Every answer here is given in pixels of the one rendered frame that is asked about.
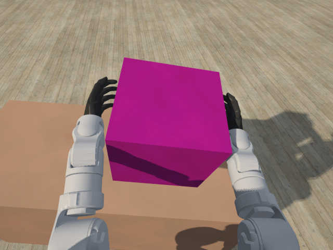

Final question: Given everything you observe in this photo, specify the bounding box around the left robot upper arm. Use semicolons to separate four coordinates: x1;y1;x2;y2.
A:
49;218;110;250

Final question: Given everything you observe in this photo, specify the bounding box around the left robot forearm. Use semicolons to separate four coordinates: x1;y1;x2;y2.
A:
47;115;105;250

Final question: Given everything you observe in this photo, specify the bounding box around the right robot upper arm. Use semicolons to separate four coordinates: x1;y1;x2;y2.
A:
237;218;299;250

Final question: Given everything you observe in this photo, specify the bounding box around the pedestal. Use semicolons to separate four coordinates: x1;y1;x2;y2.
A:
0;100;244;250

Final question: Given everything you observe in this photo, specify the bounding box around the right robot forearm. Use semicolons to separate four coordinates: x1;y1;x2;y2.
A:
226;129;300;250

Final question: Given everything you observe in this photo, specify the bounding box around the left robot hand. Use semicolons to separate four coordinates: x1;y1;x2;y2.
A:
84;77;117;117

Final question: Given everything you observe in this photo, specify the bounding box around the carton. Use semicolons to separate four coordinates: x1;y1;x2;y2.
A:
105;57;233;188

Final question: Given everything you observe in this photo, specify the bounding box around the right robot hand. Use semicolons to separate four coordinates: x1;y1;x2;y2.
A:
223;93;243;130

